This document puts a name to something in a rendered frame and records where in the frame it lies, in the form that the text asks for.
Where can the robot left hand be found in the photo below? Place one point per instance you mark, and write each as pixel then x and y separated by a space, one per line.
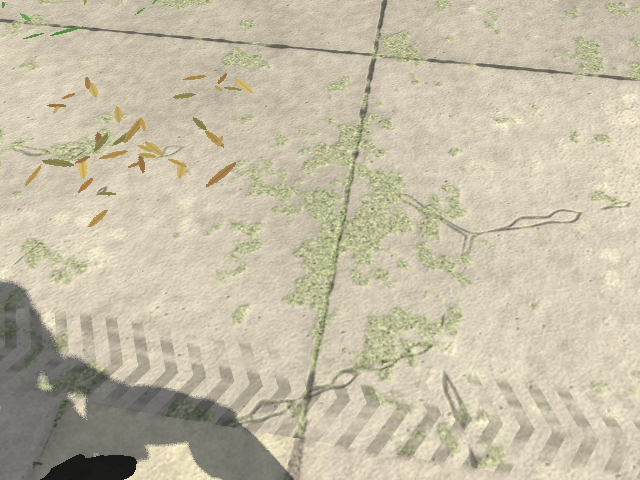
pixel 111 467

